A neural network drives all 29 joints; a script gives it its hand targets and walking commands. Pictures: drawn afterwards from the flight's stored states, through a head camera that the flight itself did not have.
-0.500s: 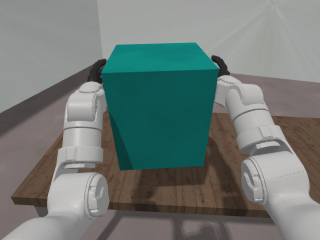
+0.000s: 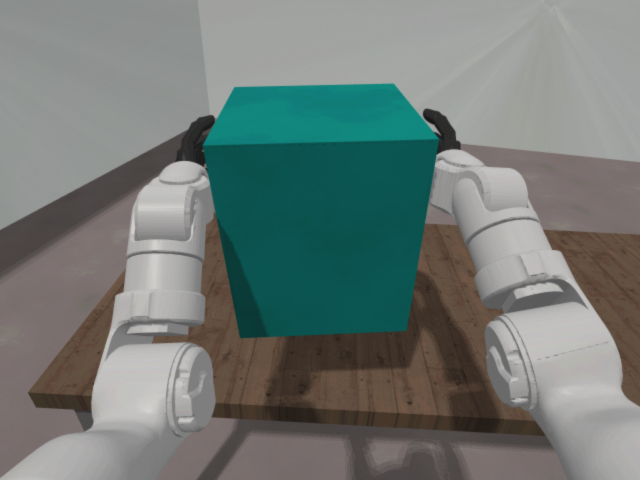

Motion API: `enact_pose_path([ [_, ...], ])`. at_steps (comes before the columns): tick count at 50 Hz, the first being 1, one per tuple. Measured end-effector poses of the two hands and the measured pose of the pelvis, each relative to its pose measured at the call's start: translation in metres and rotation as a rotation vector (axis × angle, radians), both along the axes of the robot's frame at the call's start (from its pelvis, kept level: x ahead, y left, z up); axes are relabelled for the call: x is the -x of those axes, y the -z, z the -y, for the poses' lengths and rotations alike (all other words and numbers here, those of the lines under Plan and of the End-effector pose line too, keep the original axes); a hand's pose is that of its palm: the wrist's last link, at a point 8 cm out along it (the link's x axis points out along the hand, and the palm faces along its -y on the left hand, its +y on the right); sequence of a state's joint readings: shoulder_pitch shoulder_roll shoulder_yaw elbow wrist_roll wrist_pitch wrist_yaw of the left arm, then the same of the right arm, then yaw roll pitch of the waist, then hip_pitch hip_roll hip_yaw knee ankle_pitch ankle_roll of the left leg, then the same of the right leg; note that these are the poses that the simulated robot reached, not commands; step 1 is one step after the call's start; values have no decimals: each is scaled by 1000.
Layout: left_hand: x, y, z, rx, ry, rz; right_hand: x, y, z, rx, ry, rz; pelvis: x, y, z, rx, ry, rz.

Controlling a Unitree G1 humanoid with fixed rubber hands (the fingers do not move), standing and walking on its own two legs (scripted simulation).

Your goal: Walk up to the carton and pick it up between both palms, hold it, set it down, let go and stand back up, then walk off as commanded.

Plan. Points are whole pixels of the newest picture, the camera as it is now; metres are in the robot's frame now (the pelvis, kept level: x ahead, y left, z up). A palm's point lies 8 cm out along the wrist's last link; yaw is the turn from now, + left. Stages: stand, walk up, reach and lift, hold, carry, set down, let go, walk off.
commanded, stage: hold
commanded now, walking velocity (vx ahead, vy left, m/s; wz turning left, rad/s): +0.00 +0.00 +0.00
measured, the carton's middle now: (319, 207) +0.36 +0.00 +0.25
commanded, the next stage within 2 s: none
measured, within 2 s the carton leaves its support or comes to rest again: neither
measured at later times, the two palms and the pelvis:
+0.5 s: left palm (192, 174) +0.36 +0.15 +0.30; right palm (444, 167) +0.36 -0.14 +0.31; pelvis +0.00 +0.00 +0.00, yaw +0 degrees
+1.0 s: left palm (197, 179) +0.36 +0.15 +0.29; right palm (444, 173) +0.36 -0.15 +0.30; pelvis +0.00 +0.00 +0.00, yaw +0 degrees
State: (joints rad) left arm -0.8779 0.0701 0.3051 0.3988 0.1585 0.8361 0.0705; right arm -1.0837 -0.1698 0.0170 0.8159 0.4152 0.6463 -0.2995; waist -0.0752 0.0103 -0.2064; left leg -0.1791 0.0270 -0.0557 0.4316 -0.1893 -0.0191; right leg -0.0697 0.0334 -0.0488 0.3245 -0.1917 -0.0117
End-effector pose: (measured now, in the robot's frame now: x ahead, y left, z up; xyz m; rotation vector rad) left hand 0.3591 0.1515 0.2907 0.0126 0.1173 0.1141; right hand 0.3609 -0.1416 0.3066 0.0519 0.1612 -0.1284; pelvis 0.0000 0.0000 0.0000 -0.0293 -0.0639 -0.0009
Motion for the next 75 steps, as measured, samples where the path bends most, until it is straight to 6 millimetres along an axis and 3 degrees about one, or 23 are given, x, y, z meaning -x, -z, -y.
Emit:
enact_pose_path([
  [8,0,4,4,32,-1,-15,1,2,4,-35,14,-15,1,0,1,-2,8,2],
  [23,3,-5,2,13,-5,12,3,-4,3,-6,0,12,1,0,0,-2,10,5],
  [31,-1,5,0,2,1,-40,0,6,0,-22,9,-41,2,1,1,-4,3,3],
  [39,1,-4,1,18,-11,16,0,-5,1,-14,0,15,2,0,1,2,2,-1],
  [48,-4,6,6,18,8,-33,-1,10,6,-7,14,-35,2,1,4,-4,6,4],
  [57,2,-4,3,24,-16,24,0,-5,3,-28,-2,22,-1,1,3,0,1,1],
  [65,-3,3,3,9,-2,-30,-3,7,3,-25,4,-32,-2,0,4,-3,-1,12],
  [75,-5,-2,2,9,-10,-7,-7,4,3,-31,0,-10,-3,0,2,-3,4,3],
])
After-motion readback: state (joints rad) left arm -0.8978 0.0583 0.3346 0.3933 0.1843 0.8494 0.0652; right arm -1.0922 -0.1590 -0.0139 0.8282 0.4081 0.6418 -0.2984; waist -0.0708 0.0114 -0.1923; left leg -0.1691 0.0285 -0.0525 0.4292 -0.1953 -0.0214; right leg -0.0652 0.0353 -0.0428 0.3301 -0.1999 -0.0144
